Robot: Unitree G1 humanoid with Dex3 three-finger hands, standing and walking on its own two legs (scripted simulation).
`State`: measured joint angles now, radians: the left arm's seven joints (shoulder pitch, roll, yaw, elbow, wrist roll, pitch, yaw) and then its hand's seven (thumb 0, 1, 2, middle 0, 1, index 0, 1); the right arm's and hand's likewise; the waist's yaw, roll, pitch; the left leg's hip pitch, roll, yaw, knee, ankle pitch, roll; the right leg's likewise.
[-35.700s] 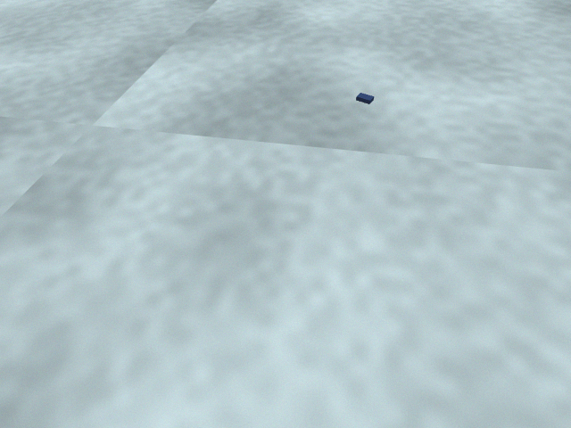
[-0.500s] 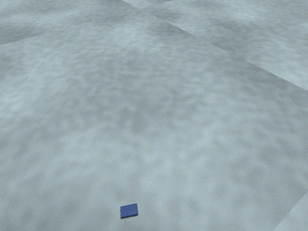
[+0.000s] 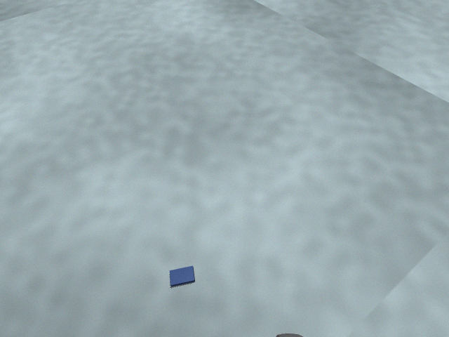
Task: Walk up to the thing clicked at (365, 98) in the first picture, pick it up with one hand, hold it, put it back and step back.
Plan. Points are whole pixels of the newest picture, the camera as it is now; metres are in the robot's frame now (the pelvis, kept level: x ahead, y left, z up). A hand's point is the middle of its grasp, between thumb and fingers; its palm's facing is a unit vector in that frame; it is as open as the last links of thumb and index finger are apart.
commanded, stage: step back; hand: left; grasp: from above
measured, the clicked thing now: (182, 276) +0.43 +0.23 -0.75
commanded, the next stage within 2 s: none
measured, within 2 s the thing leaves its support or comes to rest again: neither
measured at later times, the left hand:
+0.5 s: hand out of the picture +0.03 +0.24 -0.14, palm faces +0.07 -0.92 -0.40, open 7.4 cm
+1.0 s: hand out of the picture -0.18 +0.28 -0.16, palm faces -0.03 -0.91 -0.42, open 7.4 cm
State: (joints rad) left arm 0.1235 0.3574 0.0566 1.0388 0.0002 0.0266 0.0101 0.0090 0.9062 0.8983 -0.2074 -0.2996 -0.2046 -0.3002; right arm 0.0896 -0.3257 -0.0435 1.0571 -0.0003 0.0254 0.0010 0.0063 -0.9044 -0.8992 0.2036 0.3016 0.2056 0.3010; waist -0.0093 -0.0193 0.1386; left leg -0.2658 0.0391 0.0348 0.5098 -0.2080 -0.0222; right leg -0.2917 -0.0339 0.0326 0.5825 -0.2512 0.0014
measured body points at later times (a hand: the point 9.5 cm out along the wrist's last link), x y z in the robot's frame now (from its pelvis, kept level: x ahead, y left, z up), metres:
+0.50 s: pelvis -0.09 -0.02 -0.01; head -0.01 -0.03 +0.43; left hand +0.03 +0.29 -0.12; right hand +0.01 -0.33 -0.15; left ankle -0.13 +0.11 -0.70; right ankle -0.01 -0.12 -0.73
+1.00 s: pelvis -0.24 +0.00 -0.02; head -0.18 +0.00 +0.43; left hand -0.18 +0.33 -0.13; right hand -0.09 -0.31 -0.12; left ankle -0.13 +0.10 -0.73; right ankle -0.27 -0.14 -0.73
